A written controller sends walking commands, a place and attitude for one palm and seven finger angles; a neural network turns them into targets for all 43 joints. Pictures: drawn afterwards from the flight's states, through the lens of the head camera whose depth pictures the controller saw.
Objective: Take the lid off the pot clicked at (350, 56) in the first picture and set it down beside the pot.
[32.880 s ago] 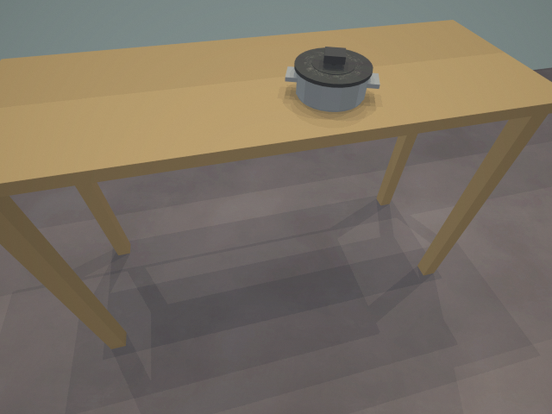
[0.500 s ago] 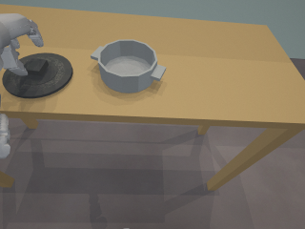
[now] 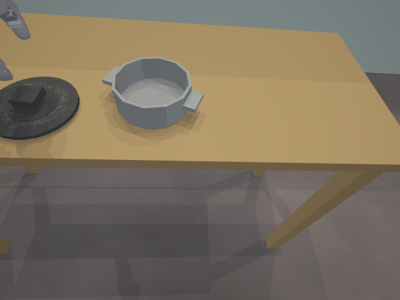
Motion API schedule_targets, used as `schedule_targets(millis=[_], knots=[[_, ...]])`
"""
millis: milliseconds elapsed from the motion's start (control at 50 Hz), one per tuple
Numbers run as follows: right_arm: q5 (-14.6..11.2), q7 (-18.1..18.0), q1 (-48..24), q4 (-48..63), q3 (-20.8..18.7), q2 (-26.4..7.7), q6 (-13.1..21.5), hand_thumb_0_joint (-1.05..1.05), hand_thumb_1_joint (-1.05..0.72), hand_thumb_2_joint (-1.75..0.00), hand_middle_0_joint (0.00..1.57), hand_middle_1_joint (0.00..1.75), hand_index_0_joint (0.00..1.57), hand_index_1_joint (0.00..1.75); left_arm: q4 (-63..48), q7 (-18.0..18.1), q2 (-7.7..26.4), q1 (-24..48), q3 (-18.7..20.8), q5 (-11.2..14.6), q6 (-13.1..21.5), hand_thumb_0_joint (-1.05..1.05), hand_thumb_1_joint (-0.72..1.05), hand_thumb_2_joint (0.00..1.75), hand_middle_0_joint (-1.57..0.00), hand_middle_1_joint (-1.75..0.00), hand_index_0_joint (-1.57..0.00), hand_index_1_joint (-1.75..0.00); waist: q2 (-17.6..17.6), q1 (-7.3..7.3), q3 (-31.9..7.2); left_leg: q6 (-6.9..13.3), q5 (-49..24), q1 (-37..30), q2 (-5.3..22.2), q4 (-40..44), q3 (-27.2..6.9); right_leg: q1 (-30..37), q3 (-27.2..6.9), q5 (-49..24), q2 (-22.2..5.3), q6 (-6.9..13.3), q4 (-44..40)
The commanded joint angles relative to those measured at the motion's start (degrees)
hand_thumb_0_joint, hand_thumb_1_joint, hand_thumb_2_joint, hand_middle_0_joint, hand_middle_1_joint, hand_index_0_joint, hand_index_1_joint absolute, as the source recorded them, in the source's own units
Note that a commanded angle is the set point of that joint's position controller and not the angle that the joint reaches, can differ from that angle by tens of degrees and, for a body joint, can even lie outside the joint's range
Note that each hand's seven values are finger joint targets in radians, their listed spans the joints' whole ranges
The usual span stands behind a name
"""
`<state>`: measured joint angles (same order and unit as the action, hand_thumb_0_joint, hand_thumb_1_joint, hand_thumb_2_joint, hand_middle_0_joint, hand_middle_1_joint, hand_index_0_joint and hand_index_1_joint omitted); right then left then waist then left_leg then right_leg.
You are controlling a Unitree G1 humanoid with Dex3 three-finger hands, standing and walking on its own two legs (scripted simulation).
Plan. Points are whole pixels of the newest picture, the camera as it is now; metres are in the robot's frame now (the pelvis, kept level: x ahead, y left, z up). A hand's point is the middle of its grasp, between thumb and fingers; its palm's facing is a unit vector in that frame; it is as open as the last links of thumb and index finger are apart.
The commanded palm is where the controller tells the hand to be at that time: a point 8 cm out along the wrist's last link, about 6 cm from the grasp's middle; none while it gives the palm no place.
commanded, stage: raise the empty hand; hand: left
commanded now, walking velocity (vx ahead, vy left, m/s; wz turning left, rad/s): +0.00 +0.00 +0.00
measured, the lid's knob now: (28, 96) +0.50 +0.31 +0.11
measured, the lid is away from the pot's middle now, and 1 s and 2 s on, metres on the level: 0.24 0.24 0.24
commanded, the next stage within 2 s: draw the hand back to the body in 0.44 s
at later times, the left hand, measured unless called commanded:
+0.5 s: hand out of the picture +0.48 +0.30 +0.27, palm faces -0.26 -0.12 -0.96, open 11.0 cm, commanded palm +0.50 +0.30 +0.33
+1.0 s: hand out of the picture +0.43 +0.31 +0.26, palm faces -0.17 -0.06 -0.98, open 11.0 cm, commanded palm +0.40 +0.30 +0.32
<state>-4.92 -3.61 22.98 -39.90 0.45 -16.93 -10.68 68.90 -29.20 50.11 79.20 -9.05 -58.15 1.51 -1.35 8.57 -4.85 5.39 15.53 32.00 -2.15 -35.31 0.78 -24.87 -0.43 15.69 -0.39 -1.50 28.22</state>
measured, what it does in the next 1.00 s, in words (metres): stands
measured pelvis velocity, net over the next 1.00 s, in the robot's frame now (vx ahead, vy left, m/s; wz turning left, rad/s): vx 0.00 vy -0.02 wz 0.02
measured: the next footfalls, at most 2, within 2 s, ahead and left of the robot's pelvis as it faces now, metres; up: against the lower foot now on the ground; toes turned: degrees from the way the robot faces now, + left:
none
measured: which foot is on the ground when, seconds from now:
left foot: down 0.00-1.00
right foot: down 0.00-1.00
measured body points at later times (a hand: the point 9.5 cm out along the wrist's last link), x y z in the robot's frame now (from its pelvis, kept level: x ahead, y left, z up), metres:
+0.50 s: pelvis +0.01 -0.03 +0.01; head +0.07 -0.02 +0.45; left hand +0.49 +0.31 +0.32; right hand +0.02 -0.30 -0.12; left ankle +0.01 +0.05 -0.73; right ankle -0.03 -0.17 -0.73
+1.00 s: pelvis +0.00 -0.02 +0.01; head +0.04 -0.03 +0.46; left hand +0.44 +0.31 +0.32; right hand +0.08 -0.29 -0.11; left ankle +0.01 +0.05 -0.73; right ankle -0.03 -0.17 -0.73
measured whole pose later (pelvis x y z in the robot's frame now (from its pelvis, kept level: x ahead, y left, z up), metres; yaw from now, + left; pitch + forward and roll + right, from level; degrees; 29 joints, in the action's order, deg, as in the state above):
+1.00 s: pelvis +0.00 -0.02 +0.01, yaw +1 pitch +8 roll -2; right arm -5.5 -0.8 15.7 -34.1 0.1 -16.9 -15.2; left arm 44.2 -32.7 53.0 59.6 -1.1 -53.6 -3.8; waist -3.0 5.2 -3.5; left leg 3.9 13.5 24.2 -2.0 -30.2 0.0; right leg -17.9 0.1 14.9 -0.3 -1.6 25.3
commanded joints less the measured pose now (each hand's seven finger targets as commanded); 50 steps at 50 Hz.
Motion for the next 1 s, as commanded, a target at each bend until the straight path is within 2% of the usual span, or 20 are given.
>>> schedule_targets(millis=[0,20,40,120,180,220,260,300,360,400,480,520,600,620,680,780,800,860,900,980], knots=[[0.39,-0.52,5.71,3.61,-3.75,-10.74,0.57,0.0,-0.9,-0.9,0.2,0.3,0.2,0.3,-15.07,1.82,12.86,31.33,2.9,-0.63,-0.45,0.0,-0.1,0.83,-0.43,-0.7,-0.43,-0.7,-9.43,-0.82,-23.63,-3.19,-30.63,-30.04,1.49,1.93,-4.7,-3.22,3.57,-11.38,4.85,3.81,-2.98],[0.65,-0.21,5.19,3.87,-3.92,-10.77,0.41,0.0,-0.9,-0.9,0.2,0.3,0.2,0.3,-16.15,1.85,14.68,31.95,4.38,-1.17,-0.54,0.0,-0.1,0.83,-0.43,-0.7,-0.43,-0.7,-10.77,-0.89,-24.54,-3.42,-32.43,-31.32,1.74,1.59,-5.34,-3.79,3.32,-11.08,5.06,3.59,-3.19],[0.68,-0.12,5.13,3.83,-3.8,-10.48,0.38,0.0,-0.9,-0.9,0.2,0.3,0.2,0.3,-14.17,1.62,13.28,30.98,3.3,-1.24,-0.85,0.0,-0.1,0.83,-0.43,-0.7,-0.43,-0.7,-11.22,-0.62,-23.16,-3.27,-32.93,-30.96,1.53,1.36,-4.95,-4.19,3.37,-11.13,5.17,3.64,-3.46],[0.45,0.17,4.99,3.73,-3.51,-10.62,-0.03,0.0,-0.9,-0.9,0.2,0.3,0.2,0.3,-12.15,0.82,14.93,27.68,4.38,-0.82,-1.49,0.0,-0.1,0.83,-0.43,-0.7,-0.43,-0.7,-8.37,-0.68,-21.76,-2.61,-33.06,-28.58,1.33,1.61,-3.53,-1.67,3.26,-13.62,5.01,3.17,-3.69],[0.25,0.45,4.57,3.5,-3.46,-10.51,-0.52,0.0,-0.9,-0.9,0.2,0.3,0.2,0.3,-11.54,0.31,12.24,29.05,1.65,-0.42,-2.8,0.0,-0.1,0.83,-0.43,-0.7,-0.43,-0.7,-7.7,0.02,-18.94,-2.2,-29.0,-27.4,1.39,2.75,-3.37,-2.16,3.52,-11.98,4.88,3.14,-4.64],[0.54,0.74,4.05,3.88,-3.72,-10.62,-0.53,0.0,-0.9,-0.9,0.2,0.3,0.2,0.3,-18.13,0.12,14.14,33.44,2.93,-0.76,-2.62,0.0,-0.1,0.83,-0.43,-0.7,-0.43,-0.7,-11.26,-0.63,-23.46,-2.73,-34.48,-31.82,1.8,2.55,-3.98,-1.46,3.33,-13.36,4.88,3.24,-4.76],[0.55,0.57,4.0,3.65,-3.75,-10.29,-0.18,0.0,-0.9,-0.9,0.2,0.3,0.2,0.3,-17.32,-0.08,14.01,34.09,2.88,-1.02,-3.08,0.0,-0.1,0.83,-0.43,-0.7,-0.43,-0.7,-10.55,-0.14,-23.83,-2.22,-33.96,-32.38,1.5,2.49,-3.62,-1.1,3.23,-13.57,4.88,3.12,-5.39],[0.32,0.29,4.54,3.5,-3.44,-10.24,0.21,0.0,-0.9,-0.9,0.2,0.3,0.2,0.3,-15.01,-0.57,13.14,31.39,2.57,-0.51,-3.21,0.0,-0.1,0.83,-0.43,-0.7,-0.43,-0.7,-8.31,-0.12,-22.2,-2.06,-32.99,-31.11,1.26,3.16,-2.92,0.2,3.61,-14.34,4.78,3.11,-5.67],[-0.03,-0.11,3.37,3.3,-2.54,-10.37,-0.1,0.0,-0.9,-0.9,0.2,0.3,0.2,0.3,-8.03,-0.6,15.21,26.1,3.16,-0.52,-3.84,0.0,-0.1,0.83,-0.43,-0.7,-0.43,-0.7,-0.96,-0.19,-17.82,-0.73,-23.19,-22.95,0.35,4.57,-1.12,3.86,3.05,-14.67,4.21,2.61,-5.52],[-0.29,0.03,2.81,3.28,-2.5,-10.49,-0.25,0.0,-0.9,-0.9,0.2,0.3,0.2,0.3,-9.14,-0.79,12.22,26.27,0.53,0.01,-4.07,0.0,-0.1,0.83,-0.43,-0.7,-0.43,-0.7,-2.58,-0.42,-17.37,-0.94,-22.59,-22.89,0.45,5.47,-0.54,4.48,3.13,-15.48,3.76,2.86,-5.49],[0.19,-0.12,1.63,3.76,-2.41,-10.59,-0.49,0.0,-0.9,-0.9,0.2,0.3,0.2,0.3,-12.46,-0.29,18.01,30.58,3.7,-1.45,-4.15,0.0,-0.1,0.83,-0.43,-0.7,-0.43,-0.7,-3.32,-0.56,-19.31,-0.19,-20.93,-22.38,0.06,5.54,-0.1,7.0,2.03,-16.37,3.6,2.69,-6.02],[0.22,-0.13,1.41,3.67,-2.57,-10.58,-0.28,0.0,-0.9,-0.9,0.2,0.3,0.2,0.3,-15.03,-0.42,18.18,32.81,3.85,-1.23,-3.93,0.0,-0.1,0.83,-0.43,-0.7,-0.43,-0.7,-5.69,-0.63,-21.52,-0.21,-24.12,-24.83,0.32,5.31,-0.41,7.19,1.85,-17.53,3.55,2.61,-6.14],[0.15,0.05,0.94,4.92,-2.79,-10.14,-0.31,0.0,-0.9,-0.9,0.2,0.3,0.2,0.3,-14.21,-0.53,18.55,24.0,5.97,-0.67,-2.97,0.0,-0.1,0.83,-0.43,-0.7,-0.43,-0.7,-5.37,-1.75,-21.06,-0.29,-27.75,-24.54,0.13,4.81,0.11,9.0,2.1,-19.99,3.34,2.75,-5.27],[0.29,0.31,0.18,5.36,-2.82,-10.19,-0.71,0.0,-0.9,-0.9,0.2,0.3,0.2,0.3,-14.59,-0.38,20.49,22.13,7.97,-0.76,-2.95,0.0,-0.1,0.83,-0.43,-0.7,-0.43,-0.7,-4.23,-2.27,-21.54,-0.2,-27.55,-23.93,0.16,4.48,0.18,9.75,1.76,-19.93,3.27,2.45,-4.87],[0.43,1.04,-1.44,7.03,-3.39,-9.63,-1.81,0.0,-0.9,-0.9,0.2,0.3,0.2,0.3,-19.53,-0.35,18.76,20.3,7.67,-0.08,-3.11,0.0,-0.1,0.83,-0.43,-0.7,-0.43,-0.7,-6.92,-2.56,-22.42,-0.19,-30.95,-25.68,0.25,3.85,-0.15,8.75,1.67,-20.08,3.08,2.66,-4.43],[0.08,1.97,-3.64,9.31,-3.85,-9.4,-2.64,0.0,-0.9,-0.9,0.2,0.3,0.2,0.3,-30.44,-0.71,21.65,13.89,12.71,2.1,-4.07,0.0,-0.1,0.83,-0.43,-0.7,-0.43,-0.7,-7.76,-3.55,-23.24,0.06,-37.58,-28.85,0.82,3.05,-1.46,8.38,1.72,-20.35,3.24,2.68,-4.24],[-0.01,2.03,-3.6,9.62,-3.81,-9.57,-2.52,0.0,-0.9,-0.9,0.2,0.3,0.2,0.3,-30.14,-0.78,20.42,10.9,12.12,2.7,-4.27,0.0,-0.1,0.83,-0.43,-0.7,-0.43,-0.7,-8.07,-3.48,-21.97,-0.04,-39.24,-29.16,0.81,2.94,-1.53,7.56,2.22,-20.65,3.4,2.88,-4.22],[-0.36,2.2,-4.93,9.96,-3.33,-9.25,-3.45,0.0,-0.9,-0.9,0.2,0.3,0.2,0.3,-29.7,-1.41,18.57,7.53,11.34,4.05,-5.37,0.0,-0.1,0.83,-0.43,-0.7,-0.43,-0.7,-5.14,-3.3,-16.99,-0.42,-31.92,-26.0,1.1,4.68,-1.68,6.68,2.85,-16.15,3.23,2.68,-4.74],[-0.27,2.36,-6.2,11.27,-3.59,-9.79,-3.37,0.0,-0.9,-0.9,0.2,0.3,0.2,0.3,-37.44,-0.98,23.05,7.4,15.41,4.29,-5.27,0.0,-0.1,0.83,-0.43,-0.7,-0.43,-0.7,-8.06,-4.87,-21.85,-0.34,-35.08,-28.93,1.1,4.45,-2.2,8.66,2.5,-16.97,3.07,3.14,-4.07],[-0.32,2.12,-7.93,11.91,-3.11,-8.7,-3.55,0.0,-0.9,-0.9,0.2,0.3,0.2,0.3,-38.27,-1.31,20.33,6.09,14.55,5.07,-6.1,0.0,-0.1,0.83,-0.43,-0.7,-0.43,-0.7,-5.75,-4.3,-18.93,-0.49,-29.87,-27.84,1.0,5.59,-2.95,7.08,2.97,-12.61,3.01,3.04,-5.13]])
